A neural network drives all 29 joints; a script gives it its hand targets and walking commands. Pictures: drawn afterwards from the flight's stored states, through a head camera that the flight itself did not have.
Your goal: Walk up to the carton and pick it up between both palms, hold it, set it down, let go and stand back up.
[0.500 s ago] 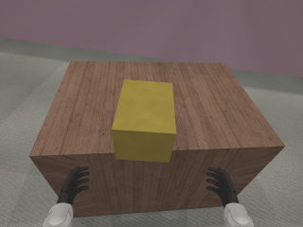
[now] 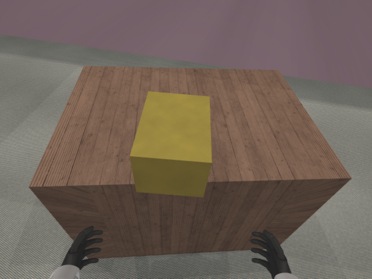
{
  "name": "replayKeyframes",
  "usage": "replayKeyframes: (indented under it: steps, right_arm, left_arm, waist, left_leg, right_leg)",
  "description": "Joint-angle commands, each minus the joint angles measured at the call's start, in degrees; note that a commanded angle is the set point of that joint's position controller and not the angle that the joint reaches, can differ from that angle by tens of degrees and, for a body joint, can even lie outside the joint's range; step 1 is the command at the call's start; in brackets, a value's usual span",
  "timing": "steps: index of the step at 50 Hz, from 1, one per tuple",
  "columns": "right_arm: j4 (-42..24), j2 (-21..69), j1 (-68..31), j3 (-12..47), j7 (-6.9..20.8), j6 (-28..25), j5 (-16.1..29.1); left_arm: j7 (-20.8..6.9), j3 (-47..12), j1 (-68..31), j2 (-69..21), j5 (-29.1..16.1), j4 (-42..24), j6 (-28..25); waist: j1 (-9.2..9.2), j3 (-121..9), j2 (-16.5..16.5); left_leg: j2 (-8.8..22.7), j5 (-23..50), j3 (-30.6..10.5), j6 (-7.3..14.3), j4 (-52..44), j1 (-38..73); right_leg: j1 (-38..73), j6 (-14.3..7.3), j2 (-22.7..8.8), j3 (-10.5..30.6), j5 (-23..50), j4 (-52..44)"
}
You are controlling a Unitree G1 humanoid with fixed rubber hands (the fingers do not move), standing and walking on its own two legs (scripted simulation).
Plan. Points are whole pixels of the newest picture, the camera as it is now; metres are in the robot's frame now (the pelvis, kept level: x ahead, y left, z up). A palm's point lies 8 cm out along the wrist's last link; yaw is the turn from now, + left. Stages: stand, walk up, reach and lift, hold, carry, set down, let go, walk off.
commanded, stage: set down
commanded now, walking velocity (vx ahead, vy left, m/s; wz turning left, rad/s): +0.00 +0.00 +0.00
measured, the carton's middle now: (174, 142) +0.49 +0.04 -0.02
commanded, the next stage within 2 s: let go in 0.30 s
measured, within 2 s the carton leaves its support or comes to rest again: neither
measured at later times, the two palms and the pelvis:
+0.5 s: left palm (92, 270) +0.16 +0.20 -0.09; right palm (291, 272) +0.16 -0.24 -0.07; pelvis +0.01 -0.01 +0.00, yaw +0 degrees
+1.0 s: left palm (83, 272) +0.16 +0.22 -0.08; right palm out of the picture +0.15 -0.22 -0.08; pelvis +0.00 +0.00 +0.00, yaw -1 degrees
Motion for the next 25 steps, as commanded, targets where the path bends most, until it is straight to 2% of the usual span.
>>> replayKeyframes:
  steps: [1, 2, 3, 5, 6, 7, 8, 10, 12, 13, 14, 15, 16, 18, 20, 24, 25]
  right_arm:
    - [0.3, -3.8, -2.7, -2.3, 1.0, -1.5, -1.9]
    - [1.6, -3.2, -3.9, -2.5, 1.1, -2.0, -2.8]
    - [1.0, -3.3, -4.9, -2.5, 1.2, -2.9, -2.9]
    - [2.1, -4.2, -6.8, -2.5, 1.7, -6.0, -2.8]
    - [2.3, -5.0, -7.3, -2.5, 1.8, -7.8, -2.9]
    - [3.4, -5.8, -8.1, -3.3, 2.0, -9.4, -2.6]
    - [4.7, -5.5, -6.7, -3.4, 2.3, -10.9, -3.7]
    - [9.0, -6.0, -6.2, -2.6, 2.5, -12.8, -3.3]
    - [11.0, -6.6, -7.1, -2.3, 2.8, -13.8, -2.9]
    - [11.6, -7.1, -7.5, -2.4, 2.6, -14.2, -2.9]
    - [11.6, -7.4, -7.9, -2.8, 2.5, -14.3, -2.7]
    - [12.1, -7.7, -8.3, -2.4, 2.4, -13.9, -1.8]
    - [11.7, -6.9, -8.5, -1.9, 2.5, -13.6, -2.5]
    - [10.5, -7.1, -8.1, -1.6, 2.9, -13.3, -2.1]
    - [12.0, -7.4, -5.5, -2.3, 3.5, -13.4, -2.8]
    - [10.3, -7.2, -8.1, -2.6, 4.1, -13.0, -2.7]
    - [9.9, -7.1, -7.5, -2.4, 4.3, -13.0, -2.3]
  left_arm:
    - [0.4, 0.4, -5.0, 4.0, 0.9, -2.9, 0.4]
    - [0.2, 0.1, -5.9, 3.8, 1.0, -2.0, 0.0]
    - [0.1, 0.6, -6.6, 3.9, 1.2, -1.5, -0.4]
    - [0.7, 1.8, -5.5, 4.9, 2.7, -1.0, -2.6]
    - [0.9, 1.8, -5.6, 4.7, 3.0, -1.7, -3.7]
    - [1.3, 1.6, -6.1, 4.7, 3.3, -2.0, -4.9]
    - [1.7, 2.1, -4.7, 4.0, 3.3, -0.2, -5.8]
    - [2.0, 2.2, -2.5, 2.9, 3.6, 1.5, -6.8]
    - [2.2, 2.2, -3.0, 2.3, 3.7, 0.7, -7.1]
    - [2.2, 1.8, -2.0, 1.8, 3.6, 1.4, -6.9]
    - [2.4, 2.3, -1.7, 1.4, 3.2, 2.0, -6.6]
    - [2.6, 1.9, -1.9, 1.4, 3.1, 1.8, -6.2]
    - [2.2, 1.2, -2.6, 0.8, 2.5, 2.6, -6.1]
    - [2.3, 0.9, -3.0, 0.8, 2.2, 0.7, -5.7]
    - [2.6, 1.3, -2.4, 1.4, 2.7, -0.9, -6.2]
    - [3.2, 0.5, -4.2, 1.8, 3.0, -4.9, -5.9]
    - [3.4, 0.5, -2.8, 2.1, 2.8, -3.5, -5.8]
  waist:
    - [-1.59, -0.1, 3.8]
    - [-1.71, 0.2, 2.8]
    - [-1.65, -0.8, 1.5]
    - [-0.67, -2.6, 3.7]
    - [-0.72, -4.4, 2.5]
    - [-0.67, -4.9, 3.1]
    - [-1.0, -5.4, 2.1]
    - [-0.42, -5.1, 2.4]
    - [-0.76, -6.1, 0.3]
    - [-0.46, -5.2, -0.8]
    - [-0.38, -5.1, -0.8]
    - [-0.79, -4.7, -0.8]
    - [-1.24, -3.1, -2.8]
    - [-1.72, -3.1, -3.1]
    - [-1.85, -4.0, -1.3]
    - [-1.88, -3.3, 0.7]
    - [-1.62, -3.5, 0.6]
  left_leg:
    - [1.5, 9.2, -1.3, -1.6, -0.6, 2.7]
    - [1.7, 9.8, -1.8, -1.9, -0.5, 2.7]
    - [1.6, 11.8, -1.4, -1.4, 0.3, 3.4]
    - [1.7, 12.9, -2.1, -1.4, 0.9, 3.5]
    - [1.7, 13.1, -1.8, -1.1, 1.5, 3.4]
    - [1.4, 14.3, -1.6, -0.8, 1.9, 2.3]
    - [1.6, 14.2, -1.8, -0.7, 2.1, 2.4]
    - [1.3, 13.9, -2.2, -0.9, 1.5, 1.8]
    - [0.9, 15.9, -1.8, -0.3, 1.6, 2.1]
    - [0.7, 14.7, -1.3, 0.1, 1.4, 2.2]
    - [0.6, 15.5, -1.9, -0.2, 1.6, 2.3]
    - [0.8, 14.6, -2.0, 0.1, 0.8, 3.2]
    - [0.9, 14.3, -1.7, 0.4, 1.4, 2.4]
    - [0.2, 12.9, -1.6, 0.7, 0.7, 1.7]
    - [-0.2, 14.1, -1.4, 0.1, 0.5, 1.8]
    - [-0.3, 13.8, -0.9, 0.1, 0.7, 1.2]
    - [-0.5, 14.1, -0.9, 0.2, 0.5, 0.9]
  right_leg:
    - [-7.8, 1.2, -5.5, 3.8, 8.2, -3.5]
    - [-8.4, 1.3, -5.1, 3.4, 8.4, -3.3]
    - [-8.3, 2.1, -5.2, 3.7, 10.8, -2.7]
    - [-7.7, 1.6, -5.0, 3.4, 12.0, -1.5]
    - [-6.7, 1.5, -5.0, 4.0, 12.4, -1.2]
    - [-5.4, 1.8, -4.9, 3.7, 14.4, -0.1]
    - [-5.5, 2.1, -4.9, 4.0, 16.2, 0.2]
    - [-5.1, 2.0, -4.5, 4.1, 16.9, 0.3]
    - [-3.6, 2.7, -4.3, 4.3, 19.8, 0.8]
    - [-3.9, 3.3, -4.7, 4.8, 20.1, 0.7]
    - [-3.5, 3.5, -4.4, 4.8, 21.8, 1.2]
    - [-3.3, 3.0, -4.2, 4.9, 21.2, 0.6]
    - [-3.6, 3.7, -4.2, 5.1, 21.1, 0.4]
    - [-2.7, 4.4, -4.5, 5.0, 21.8, 0.2]
    - [-2.1, 4.2, -4.4, 4.8, 24.1, 0.8]
    - [-5.6, 4.2, -4.4, 5.3, 21.3, 0.2]
    - [-4.1, 4.1, -4.4, 5.2, 21.9, 0.8]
